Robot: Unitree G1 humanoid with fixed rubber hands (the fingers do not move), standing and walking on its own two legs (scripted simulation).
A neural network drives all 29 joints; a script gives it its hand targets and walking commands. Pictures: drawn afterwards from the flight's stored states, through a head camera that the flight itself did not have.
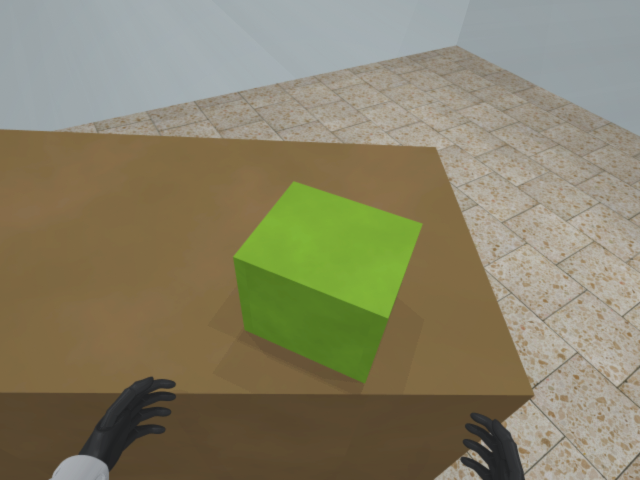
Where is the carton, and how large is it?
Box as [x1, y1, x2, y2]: [233, 181, 421, 383]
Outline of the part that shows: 293,181 233,256 244,328 252,333 364,383 418,235 421,223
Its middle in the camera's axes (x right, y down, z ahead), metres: +0.02 +0.07 +0.61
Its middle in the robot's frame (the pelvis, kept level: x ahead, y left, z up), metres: +0.42 +0.01 -0.01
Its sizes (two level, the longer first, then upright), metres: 0.213 0.179 0.188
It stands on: a pedestal, 0.67 m high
